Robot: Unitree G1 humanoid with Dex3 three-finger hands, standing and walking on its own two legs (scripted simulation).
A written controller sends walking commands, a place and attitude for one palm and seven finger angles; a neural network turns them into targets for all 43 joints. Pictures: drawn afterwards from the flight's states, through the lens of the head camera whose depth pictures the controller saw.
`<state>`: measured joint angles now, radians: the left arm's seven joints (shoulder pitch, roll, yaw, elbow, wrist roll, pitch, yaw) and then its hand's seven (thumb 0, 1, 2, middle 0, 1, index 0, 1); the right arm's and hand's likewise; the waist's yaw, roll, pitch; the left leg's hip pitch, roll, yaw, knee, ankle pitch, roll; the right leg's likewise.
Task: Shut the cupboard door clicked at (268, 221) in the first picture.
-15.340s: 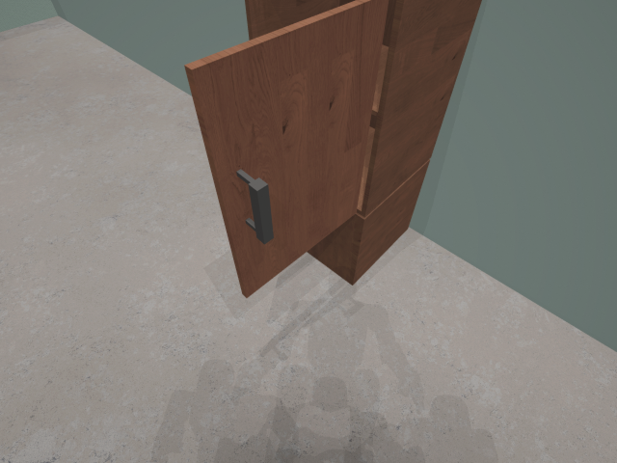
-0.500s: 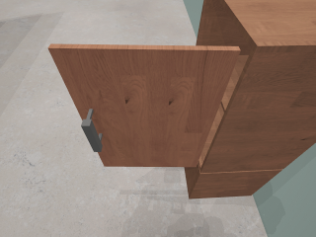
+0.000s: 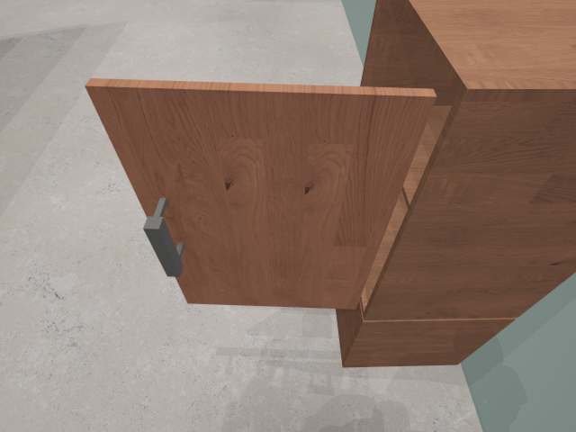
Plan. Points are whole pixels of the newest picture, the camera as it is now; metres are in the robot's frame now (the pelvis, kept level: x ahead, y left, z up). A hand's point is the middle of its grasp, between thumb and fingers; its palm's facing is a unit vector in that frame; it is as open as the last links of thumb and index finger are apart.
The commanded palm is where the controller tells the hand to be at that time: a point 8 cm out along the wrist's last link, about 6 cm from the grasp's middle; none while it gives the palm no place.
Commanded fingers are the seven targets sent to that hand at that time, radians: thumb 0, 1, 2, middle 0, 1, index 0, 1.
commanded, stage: come to a stop and stand still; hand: left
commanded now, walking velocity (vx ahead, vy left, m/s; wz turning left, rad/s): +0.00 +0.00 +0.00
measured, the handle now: (168, 238) +0.42 +0.23 -0.02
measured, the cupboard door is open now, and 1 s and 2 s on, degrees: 87 87 87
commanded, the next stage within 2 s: look again from close up in 0.18 s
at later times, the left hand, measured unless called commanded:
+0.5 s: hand out of the picture +0.04 +0.18 -0.17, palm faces -0.02 -0.98 -0.22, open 7.4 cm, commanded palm none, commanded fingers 0.00 0.90 0.90 -0.20 -0.30 -0.20 -0.30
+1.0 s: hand out of the picture +0.09 +0.21 -0.11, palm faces +0.14 -0.97 -0.20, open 7.4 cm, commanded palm +0.10 +0.24 -0.07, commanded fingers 0.00 0.90 0.90 -0.29 -0.40 -0.29 -0.40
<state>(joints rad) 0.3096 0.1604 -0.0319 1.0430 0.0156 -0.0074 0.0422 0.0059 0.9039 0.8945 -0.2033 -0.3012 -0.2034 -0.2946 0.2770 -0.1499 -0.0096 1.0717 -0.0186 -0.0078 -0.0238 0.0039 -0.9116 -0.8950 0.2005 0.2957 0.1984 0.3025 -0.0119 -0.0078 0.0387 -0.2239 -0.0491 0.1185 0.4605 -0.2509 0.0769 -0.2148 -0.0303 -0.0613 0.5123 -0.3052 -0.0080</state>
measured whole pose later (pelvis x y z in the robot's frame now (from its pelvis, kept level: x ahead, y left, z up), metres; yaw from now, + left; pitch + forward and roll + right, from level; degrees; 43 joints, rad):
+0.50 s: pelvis +0.00 +0.00 +0.00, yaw -2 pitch -1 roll +0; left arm 0.27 0.18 -0.03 1.02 0.01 -0.01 0.05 0.01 0.90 0.89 -0.20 -0.30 -0.20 -0.29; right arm 0.14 -0.18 0.00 1.08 -0.01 -0.01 -0.01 0.00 -0.91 -0.90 0.20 0.30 0.20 0.30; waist 0.01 -0.01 0.03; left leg -0.18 -0.03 0.14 0.46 -0.27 0.07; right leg -0.18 -0.01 -0.04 0.49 -0.30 -0.01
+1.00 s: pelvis -0.01 +0.02 +0.00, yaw +1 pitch +0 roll +0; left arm 0.49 0.20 -0.01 0.38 -0.09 0.04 0.10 0.02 0.91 0.89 -0.21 -0.31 -0.21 -0.30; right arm 0.37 -0.17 0.03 0.96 0.03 -0.21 -0.05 0.01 -0.91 -0.89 0.20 0.30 0.20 0.30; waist -0.02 -0.03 0.03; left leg -0.24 -0.07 0.12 0.48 -0.25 0.09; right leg -0.29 -0.03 -0.02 0.68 -0.33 -0.01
